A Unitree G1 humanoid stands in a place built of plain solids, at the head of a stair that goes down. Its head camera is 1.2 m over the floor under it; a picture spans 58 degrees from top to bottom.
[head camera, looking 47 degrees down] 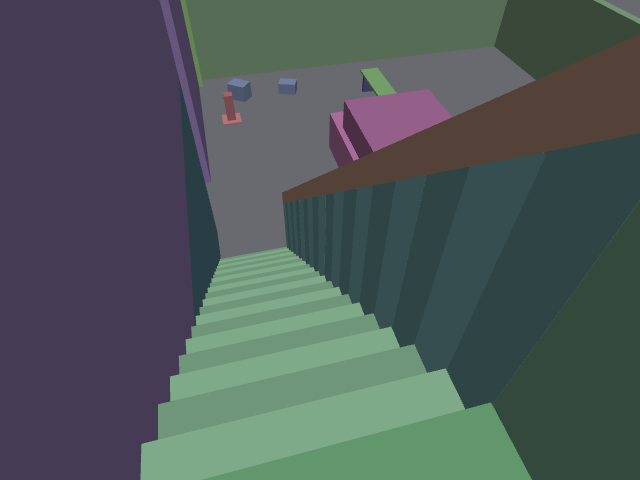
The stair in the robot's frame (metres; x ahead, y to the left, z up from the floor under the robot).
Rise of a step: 0.18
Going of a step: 0.20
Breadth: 1.00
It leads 14 degrees to the left of straight ahead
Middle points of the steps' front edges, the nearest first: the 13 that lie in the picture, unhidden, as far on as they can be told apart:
0.37 0.01 0.00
0.57 0.06 -0.18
0.76 0.10 -0.36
0.96 0.15 -0.55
1.15 0.20 -0.73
1.35 0.25 -0.91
1.54 0.30 -1.10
1.74 0.35 -1.28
1.93 0.40 -1.46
2.13 0.45 -1.65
2.32 0.50 -1.83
2.52 0.55 -2.01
2.71 0.60 -2.19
